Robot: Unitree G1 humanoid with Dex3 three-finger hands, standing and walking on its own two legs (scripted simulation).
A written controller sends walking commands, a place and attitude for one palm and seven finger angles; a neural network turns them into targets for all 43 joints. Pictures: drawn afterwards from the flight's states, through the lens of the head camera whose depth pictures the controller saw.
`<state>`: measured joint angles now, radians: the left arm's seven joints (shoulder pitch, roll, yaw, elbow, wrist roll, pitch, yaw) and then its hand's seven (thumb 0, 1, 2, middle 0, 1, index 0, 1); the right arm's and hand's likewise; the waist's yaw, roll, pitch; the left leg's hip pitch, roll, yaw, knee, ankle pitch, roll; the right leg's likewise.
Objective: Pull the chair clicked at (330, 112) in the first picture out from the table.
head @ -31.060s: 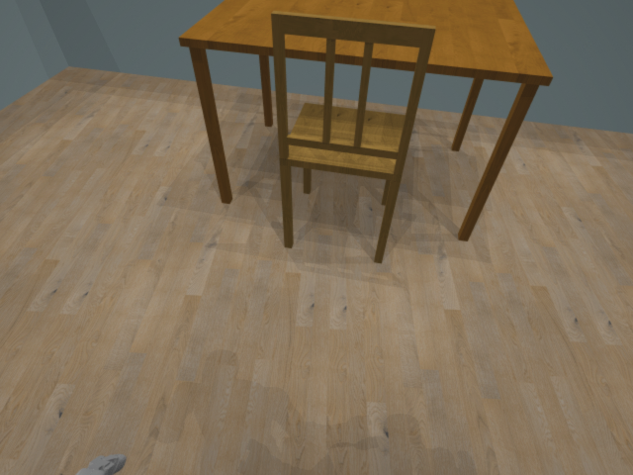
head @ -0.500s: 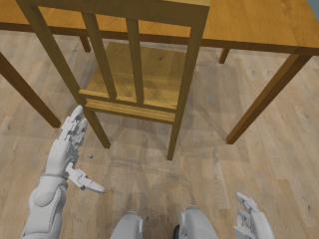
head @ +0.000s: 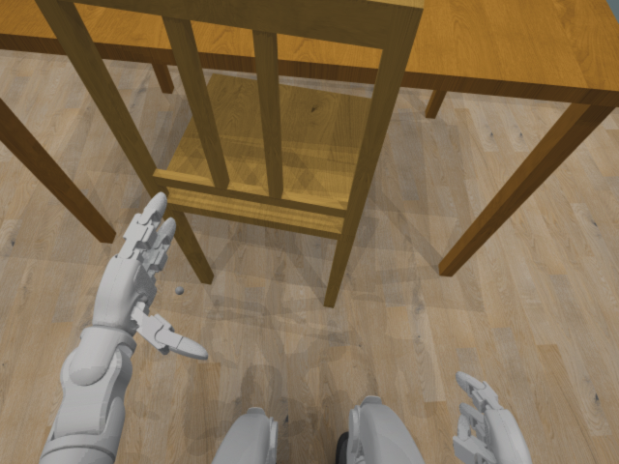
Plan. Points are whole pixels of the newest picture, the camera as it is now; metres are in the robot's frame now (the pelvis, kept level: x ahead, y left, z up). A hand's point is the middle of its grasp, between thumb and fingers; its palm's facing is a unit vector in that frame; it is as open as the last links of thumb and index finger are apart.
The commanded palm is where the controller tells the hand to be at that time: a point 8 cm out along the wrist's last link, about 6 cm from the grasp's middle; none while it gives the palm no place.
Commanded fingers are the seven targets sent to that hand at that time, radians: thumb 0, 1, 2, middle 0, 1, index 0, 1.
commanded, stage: aim the fingers beside a spindle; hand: left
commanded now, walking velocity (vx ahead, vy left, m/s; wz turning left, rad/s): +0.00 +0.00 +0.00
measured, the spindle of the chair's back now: (204, 119) +0.58 +0.17 +0.04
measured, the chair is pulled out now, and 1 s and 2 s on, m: -0.09 -0.09 -0.09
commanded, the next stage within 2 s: none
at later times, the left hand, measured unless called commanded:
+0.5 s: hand (183, 285) +0.33 +0.17 +0.02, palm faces -0.11 -0.99 -0.04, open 16.9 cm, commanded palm +0.31 +0.22 +0.02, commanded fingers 0.00 -0.50 0.30 -0.06 -0.08 -0.06 -0.08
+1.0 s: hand (174, 284) +0.32 +0.17 +0.03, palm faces -0.09 -0.99 -0.07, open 16.9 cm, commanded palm +0.31 +0.22 +0.02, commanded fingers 0.00 -0.50 0.30 -0.06 -0.08 -0.06 -0.08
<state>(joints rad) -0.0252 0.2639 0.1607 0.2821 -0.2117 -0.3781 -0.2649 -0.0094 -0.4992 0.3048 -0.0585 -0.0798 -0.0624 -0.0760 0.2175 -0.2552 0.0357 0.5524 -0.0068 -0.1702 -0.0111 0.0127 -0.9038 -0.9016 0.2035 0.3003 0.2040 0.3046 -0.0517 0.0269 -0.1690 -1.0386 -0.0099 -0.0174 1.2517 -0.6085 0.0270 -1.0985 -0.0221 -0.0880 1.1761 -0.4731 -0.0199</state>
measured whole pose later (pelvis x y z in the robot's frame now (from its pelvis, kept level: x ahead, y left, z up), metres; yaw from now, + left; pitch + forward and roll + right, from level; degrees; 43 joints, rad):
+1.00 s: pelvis -0.01 -0.01 +0.00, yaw +0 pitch +22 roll -2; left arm -0.07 0.28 0.19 0.32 -0.22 -0.42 -0.27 -0.01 -0.50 0.30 -0.06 -0.08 -0.06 -0.08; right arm 0.22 -0.26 0.03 0.57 -0.01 -0.16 -0.01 0.01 -0.90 -0.90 0.20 0.30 0.20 0.30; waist -0.05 0.02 -0.16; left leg -1.04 -0.01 -0.02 1.25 -0.60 0.02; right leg -1.10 -0.02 -0.09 1.18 -0.46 -0.03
